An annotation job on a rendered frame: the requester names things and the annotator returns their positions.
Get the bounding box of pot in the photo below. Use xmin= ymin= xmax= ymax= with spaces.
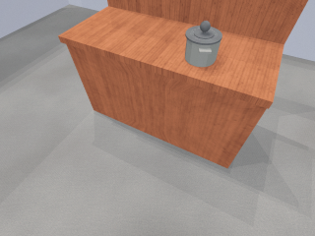
xmin=185 ymin=38 xmax=221 ymax=68

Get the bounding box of lid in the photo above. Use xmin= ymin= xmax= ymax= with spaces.
xmin=185 ymin=26 xmax=222 ymax=45

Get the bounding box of knob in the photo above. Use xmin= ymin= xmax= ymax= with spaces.
xmin=200 ymin=21 xmax=211 ymax=32

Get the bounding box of table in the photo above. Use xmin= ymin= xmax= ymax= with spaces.
xmin=58 ymin=0 xmax=308 ymax=168

